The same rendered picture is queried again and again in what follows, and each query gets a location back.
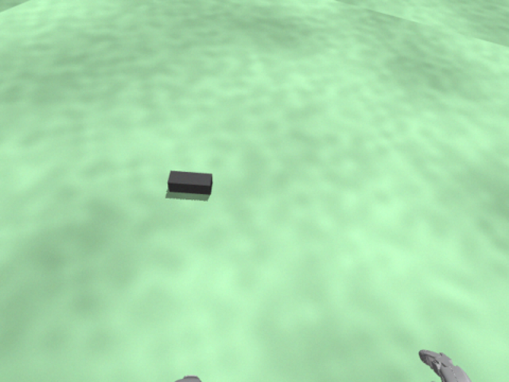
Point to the carton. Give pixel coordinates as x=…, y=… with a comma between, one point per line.
x=188, y=182

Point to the right robot hand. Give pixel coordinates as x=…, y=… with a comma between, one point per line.
x=443, y=366

